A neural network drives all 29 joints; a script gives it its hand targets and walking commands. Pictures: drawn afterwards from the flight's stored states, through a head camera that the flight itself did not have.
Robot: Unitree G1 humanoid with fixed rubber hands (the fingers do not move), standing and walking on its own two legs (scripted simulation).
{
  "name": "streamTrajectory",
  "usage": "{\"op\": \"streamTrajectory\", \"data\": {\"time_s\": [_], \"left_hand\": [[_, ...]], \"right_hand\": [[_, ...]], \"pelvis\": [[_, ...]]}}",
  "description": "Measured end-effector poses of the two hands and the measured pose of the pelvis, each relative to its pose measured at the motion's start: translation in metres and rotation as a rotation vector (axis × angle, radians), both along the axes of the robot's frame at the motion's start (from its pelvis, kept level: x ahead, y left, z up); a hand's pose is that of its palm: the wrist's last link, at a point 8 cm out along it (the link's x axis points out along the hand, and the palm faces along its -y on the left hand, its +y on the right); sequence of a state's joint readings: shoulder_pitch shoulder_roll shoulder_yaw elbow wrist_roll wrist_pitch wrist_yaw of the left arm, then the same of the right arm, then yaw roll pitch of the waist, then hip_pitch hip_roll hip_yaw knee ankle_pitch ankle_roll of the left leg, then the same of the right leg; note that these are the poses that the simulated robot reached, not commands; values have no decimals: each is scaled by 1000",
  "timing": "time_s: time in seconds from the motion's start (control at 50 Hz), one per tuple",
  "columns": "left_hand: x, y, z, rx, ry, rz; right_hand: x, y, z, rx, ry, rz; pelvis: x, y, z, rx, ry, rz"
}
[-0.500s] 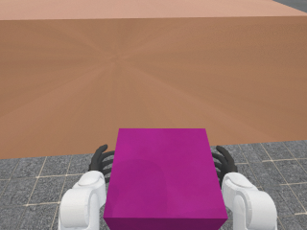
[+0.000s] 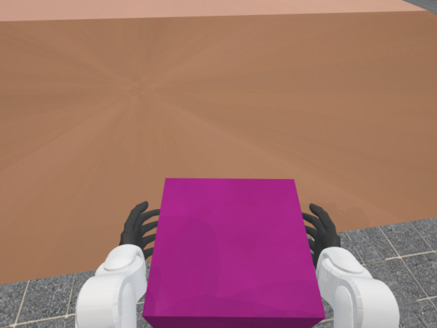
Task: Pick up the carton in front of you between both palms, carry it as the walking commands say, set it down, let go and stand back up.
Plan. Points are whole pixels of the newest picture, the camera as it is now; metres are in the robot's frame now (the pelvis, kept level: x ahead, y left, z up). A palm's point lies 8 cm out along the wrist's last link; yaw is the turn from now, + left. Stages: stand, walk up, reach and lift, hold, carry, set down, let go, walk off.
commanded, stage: carry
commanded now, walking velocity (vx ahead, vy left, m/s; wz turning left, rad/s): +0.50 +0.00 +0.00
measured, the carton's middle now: (228, 267) +0.24 -0.01 +0.02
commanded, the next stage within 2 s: none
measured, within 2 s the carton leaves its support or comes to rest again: neither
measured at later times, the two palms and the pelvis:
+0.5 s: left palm (164, 126) +0.56 +0.13 +0.09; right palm (283, 122) +0.58 -0.17 +0.08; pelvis +0.34 -0.04 +0.00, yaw +4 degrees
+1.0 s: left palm (158, 41) +0.99 +0.18 +0.13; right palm (245, 41) +0.99 -0.12 +0.14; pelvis +0.67 +0.03 -0.01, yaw +2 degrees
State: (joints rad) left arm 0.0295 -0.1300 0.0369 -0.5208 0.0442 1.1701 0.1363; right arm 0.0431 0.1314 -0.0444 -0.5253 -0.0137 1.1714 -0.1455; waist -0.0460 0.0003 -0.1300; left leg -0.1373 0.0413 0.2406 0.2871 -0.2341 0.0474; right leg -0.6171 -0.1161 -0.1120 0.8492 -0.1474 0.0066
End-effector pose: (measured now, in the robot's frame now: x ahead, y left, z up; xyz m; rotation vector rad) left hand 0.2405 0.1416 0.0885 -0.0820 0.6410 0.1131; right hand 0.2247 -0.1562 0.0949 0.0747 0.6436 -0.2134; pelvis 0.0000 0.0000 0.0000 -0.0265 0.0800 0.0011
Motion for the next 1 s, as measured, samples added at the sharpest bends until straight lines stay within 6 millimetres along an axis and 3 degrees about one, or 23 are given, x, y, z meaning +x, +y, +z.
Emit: {"op": "streamTrajectory", "data": {"time_s": [0.1,0.24,0.32,0.42,0.5,0.6,0.74,0.88,1.0], "left_hand": [[64,-1,2,10,-35,46],[169,-16,-24,54,-3,97],[208,-17,-28,45,81,135],[263,-16,-10,44,63,156],[319,-15,3,44,15,137],[400,-6,13,38,-62,99],[539,25,5,-2,-145,65],[657,35,20,-42,-82,49],[754,42,42,-33,-112,70]], "right_hand": [[79,-1,1,6,-35,48],[199,-16,-38,43,-3,104],[249,-17,-40,36,79,140],[309,-16,-24,37,61,157],[359,-15,-11,36,12,136],[429,-7,2,26,-64,101],[558,23,7,-6,-148,60],[663,33,21,9,-87,10],[767,40,42,17,-116,28]], "pelvis": [[74,-11,-8,12,-8,11],[186,-35,-37,5,-32,50],[228,-44,-21,26,-18,74],[288,-46,-3,51,-7,70],[342,-41,1,58,-6,60],[416,-25,-7,43,-19,51],[521,9,-38,41,-44,28],[592,27,-15,22,-13,19],[667,30,-5,15,5,30]]}}
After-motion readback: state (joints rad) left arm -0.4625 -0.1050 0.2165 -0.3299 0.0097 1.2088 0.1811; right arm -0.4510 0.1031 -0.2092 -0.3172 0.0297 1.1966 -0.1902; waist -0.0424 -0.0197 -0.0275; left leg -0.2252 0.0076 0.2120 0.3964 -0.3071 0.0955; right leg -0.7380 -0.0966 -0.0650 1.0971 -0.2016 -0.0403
